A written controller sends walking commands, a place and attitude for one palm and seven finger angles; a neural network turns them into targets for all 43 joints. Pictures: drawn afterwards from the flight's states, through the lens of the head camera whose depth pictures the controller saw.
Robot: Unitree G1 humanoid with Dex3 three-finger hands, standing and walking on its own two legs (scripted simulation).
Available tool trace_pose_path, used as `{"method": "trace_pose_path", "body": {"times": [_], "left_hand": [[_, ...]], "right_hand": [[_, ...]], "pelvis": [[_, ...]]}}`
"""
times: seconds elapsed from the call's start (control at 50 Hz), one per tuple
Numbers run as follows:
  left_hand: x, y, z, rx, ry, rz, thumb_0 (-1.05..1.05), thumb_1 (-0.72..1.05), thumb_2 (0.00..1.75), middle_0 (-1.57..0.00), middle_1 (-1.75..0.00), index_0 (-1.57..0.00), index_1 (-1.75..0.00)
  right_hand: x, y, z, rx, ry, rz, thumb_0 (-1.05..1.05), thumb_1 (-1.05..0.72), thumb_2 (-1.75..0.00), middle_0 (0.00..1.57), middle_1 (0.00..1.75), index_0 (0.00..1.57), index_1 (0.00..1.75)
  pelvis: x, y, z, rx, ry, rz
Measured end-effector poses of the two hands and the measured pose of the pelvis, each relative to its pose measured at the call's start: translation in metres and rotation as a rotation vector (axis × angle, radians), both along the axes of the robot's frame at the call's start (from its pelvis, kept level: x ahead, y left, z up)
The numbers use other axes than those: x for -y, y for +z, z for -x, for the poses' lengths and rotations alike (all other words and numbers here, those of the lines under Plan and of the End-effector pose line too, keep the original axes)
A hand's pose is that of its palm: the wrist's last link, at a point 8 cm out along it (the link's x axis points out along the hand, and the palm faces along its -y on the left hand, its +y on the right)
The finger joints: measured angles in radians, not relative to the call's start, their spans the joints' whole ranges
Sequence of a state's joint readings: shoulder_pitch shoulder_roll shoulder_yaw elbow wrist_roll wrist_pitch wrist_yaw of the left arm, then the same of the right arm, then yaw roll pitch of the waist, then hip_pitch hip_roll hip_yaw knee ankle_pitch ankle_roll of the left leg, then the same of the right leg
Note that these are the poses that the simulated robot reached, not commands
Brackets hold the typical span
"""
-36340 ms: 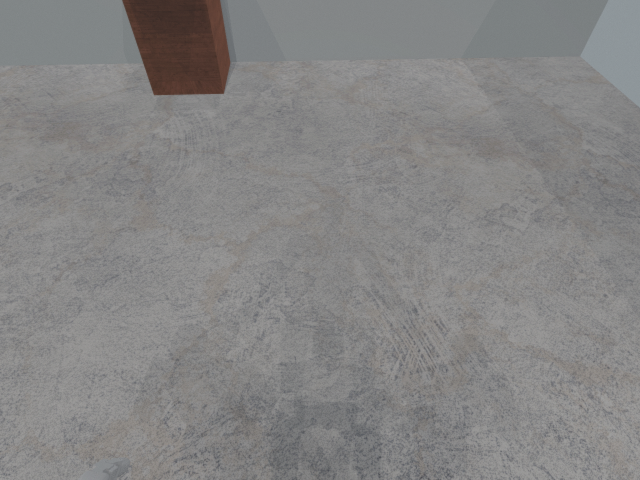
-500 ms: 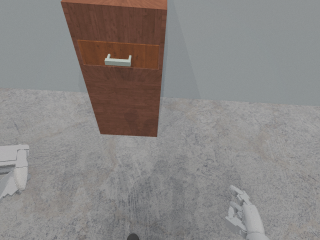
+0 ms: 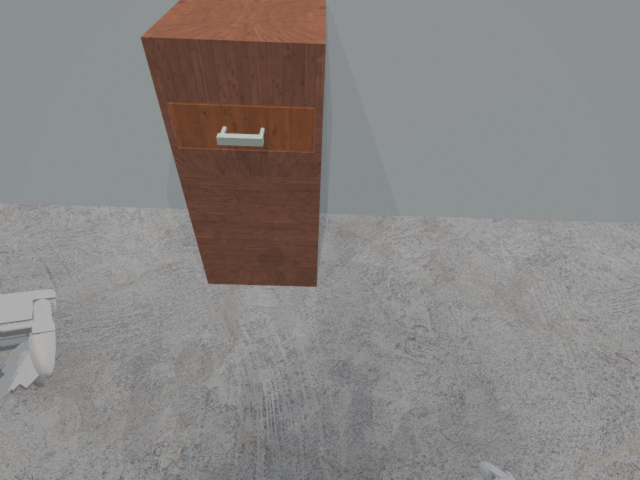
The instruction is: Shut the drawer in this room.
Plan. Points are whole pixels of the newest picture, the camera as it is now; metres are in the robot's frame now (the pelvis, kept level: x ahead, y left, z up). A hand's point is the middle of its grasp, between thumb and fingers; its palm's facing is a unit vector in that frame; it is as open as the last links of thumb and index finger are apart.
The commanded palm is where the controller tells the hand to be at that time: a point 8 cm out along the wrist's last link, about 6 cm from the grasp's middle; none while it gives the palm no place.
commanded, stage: stop stepping back and stand still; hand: left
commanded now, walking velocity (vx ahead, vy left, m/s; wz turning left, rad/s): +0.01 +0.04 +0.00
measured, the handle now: (241, 135) +0.97 +0.23 -0.06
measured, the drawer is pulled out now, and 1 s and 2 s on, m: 0.00 0.00 0.00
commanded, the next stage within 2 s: let the arm hang, fingers relaxed in 0.70 s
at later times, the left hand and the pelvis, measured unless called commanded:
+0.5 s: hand (30, 343) +0.20 +0.27 +0.17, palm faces +0.41 -0.79 -0.45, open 3.3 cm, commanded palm +0.14 +0.30 +0.19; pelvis +0.02 +0.02 +0.01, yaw +1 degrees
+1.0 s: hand (116, 477) +0.16 +0.27 -0.10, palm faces +0.03 -0.93 -0.37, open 3.1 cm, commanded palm none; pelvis +0.02 +0.03 +0.00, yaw +2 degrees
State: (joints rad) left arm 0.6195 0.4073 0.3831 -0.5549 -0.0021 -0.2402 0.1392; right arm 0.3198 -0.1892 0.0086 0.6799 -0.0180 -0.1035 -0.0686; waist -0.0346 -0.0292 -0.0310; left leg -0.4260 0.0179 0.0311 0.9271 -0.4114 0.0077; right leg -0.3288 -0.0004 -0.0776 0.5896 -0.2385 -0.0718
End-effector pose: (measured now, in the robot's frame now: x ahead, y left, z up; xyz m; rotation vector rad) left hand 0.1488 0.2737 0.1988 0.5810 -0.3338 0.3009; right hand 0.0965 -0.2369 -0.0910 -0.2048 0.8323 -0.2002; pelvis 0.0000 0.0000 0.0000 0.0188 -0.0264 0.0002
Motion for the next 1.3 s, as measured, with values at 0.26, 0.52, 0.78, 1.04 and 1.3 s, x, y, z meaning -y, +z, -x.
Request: {"method": "trace_pose_path", "body": {"times": [0.26, 0.52, 0.78, 1.04, 1.3], "left_hand": [[-0.021, -0.007, 0.006, -0.025, 0.101, 0.026, 0.02, 0.89, 0.9, -1.41, -1.6, -1.4, -1.6], [-0.032, -0.014, -0.014, -0.095, 0.101, 0.078, 0.02, 0.89, 0.9, -1.41, -1.6, -1.4, -1.6], [-0.032, -0.011, -0.029, -0.135, 0.055, 0.063, 0.02, 0.89, 0.9, -1.4, -1.6, -1.4, -1.6], [-0.018, -0.291, 0.031, -1.299, 0.22, 0.429, 0.01, 0.91, 0.9, -1.2, -1.4, -1.2, -1.4], [-0.018, -0.32, 0.152, -1.662, 0.43, 0.537, 0.01, 0.9, 0.9, -0.72, -0.9, -0.71, -0.89]], "right_hand": [[-0.022, 0.013, -0.053, 0.128, 0.087, -0.009, 0.02, -0.91, -0.9, 0.2, 0.3, 0.2, 0.3], [-0.039, 0.028, -0.091, 0.141, 0.114, 0.0, 0.01, -0.91, -0.9, 0.2, 0.3, 0.2, 0.3], [-0.037, 0.028, -0.094, 0.116, 0.079, -0.003, 0.01, -0.91, -0.9, 0.2, 0.3, 0.2, 0.3], [-0.006, -0.023, -0.029, -0.22, 0.075, -0.009, 0.01, -0.91, -0.9, 0.2, 0.3, 0.2, 0.3], [-0.005, -0.032, 0.082, -0.617, -0.014, -0.017, 0.01, -0.91, -0.9, 0.2, 0.3, 0.2, 0.3]], "pelvis": [[-0.01, -0.001, -0.003, 0.013, 0.03, 0.005], [-0.022, 0.009, -0.021, -0.01, 0.02, 0.013], [-0.028, 0.011, -0.029, -0.03, 0.012, 0.023], [-0.033, 0.003, -0.014, -0.018, 0.028, 0.011], [-0.026, 0.014, -0.014, -0.012, 0.034, 0.027]]}}
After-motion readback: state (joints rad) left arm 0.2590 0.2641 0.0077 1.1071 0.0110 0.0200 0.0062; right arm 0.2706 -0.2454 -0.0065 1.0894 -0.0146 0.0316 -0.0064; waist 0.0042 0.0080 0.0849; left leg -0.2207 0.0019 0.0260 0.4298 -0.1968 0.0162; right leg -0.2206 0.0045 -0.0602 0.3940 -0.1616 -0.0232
